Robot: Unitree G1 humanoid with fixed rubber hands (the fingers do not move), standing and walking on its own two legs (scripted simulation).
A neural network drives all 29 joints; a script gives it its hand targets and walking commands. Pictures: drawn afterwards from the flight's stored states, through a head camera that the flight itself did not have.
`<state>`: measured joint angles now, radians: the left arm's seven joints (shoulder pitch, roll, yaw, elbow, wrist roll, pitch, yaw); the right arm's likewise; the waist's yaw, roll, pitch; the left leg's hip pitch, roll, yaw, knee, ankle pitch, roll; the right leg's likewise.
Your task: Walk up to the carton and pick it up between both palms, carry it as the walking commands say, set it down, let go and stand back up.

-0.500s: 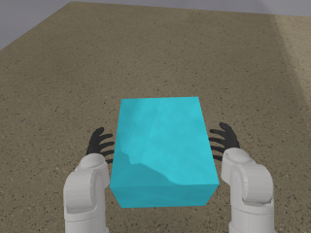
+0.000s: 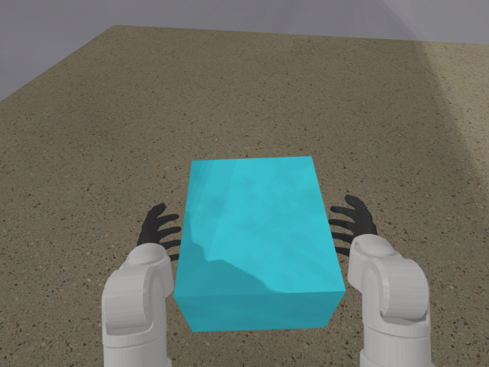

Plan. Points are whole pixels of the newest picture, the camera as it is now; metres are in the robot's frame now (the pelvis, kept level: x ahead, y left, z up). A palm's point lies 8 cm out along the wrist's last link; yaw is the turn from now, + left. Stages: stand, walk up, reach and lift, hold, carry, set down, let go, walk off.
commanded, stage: carry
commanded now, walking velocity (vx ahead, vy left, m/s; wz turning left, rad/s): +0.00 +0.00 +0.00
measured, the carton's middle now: (254, 239) +0.33 +0.00 +0.02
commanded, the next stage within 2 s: none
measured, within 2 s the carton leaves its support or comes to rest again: neither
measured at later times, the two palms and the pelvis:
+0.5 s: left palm (153, 254) +0.26 +0.15 +0.10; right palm (362, 245) +0.26 -0.15 +0.10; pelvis +0.00 +0.00 +0.00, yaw +0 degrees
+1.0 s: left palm (158, 255) +0.26 +0.15 +0.09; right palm (359, 247) +0.27 -0.15 +0.09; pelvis +0.00 +0.00 +0.00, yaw +0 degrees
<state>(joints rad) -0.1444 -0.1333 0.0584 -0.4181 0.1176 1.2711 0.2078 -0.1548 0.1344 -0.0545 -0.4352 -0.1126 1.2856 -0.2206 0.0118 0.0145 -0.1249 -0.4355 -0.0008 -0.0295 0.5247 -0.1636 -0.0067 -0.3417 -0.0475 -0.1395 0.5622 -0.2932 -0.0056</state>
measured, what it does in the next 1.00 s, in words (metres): stands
